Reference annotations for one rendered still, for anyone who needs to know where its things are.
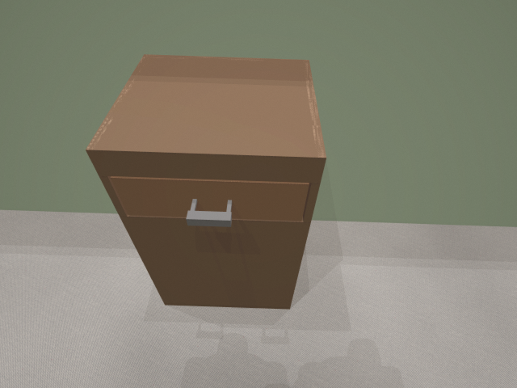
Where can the handle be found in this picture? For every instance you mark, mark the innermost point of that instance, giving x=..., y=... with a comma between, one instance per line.
x=209, y=218

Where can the cabinet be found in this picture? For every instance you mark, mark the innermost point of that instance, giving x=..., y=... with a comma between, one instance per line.
x=228, y=118

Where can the drawer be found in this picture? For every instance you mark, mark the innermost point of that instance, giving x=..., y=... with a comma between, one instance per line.
x=167, y=197

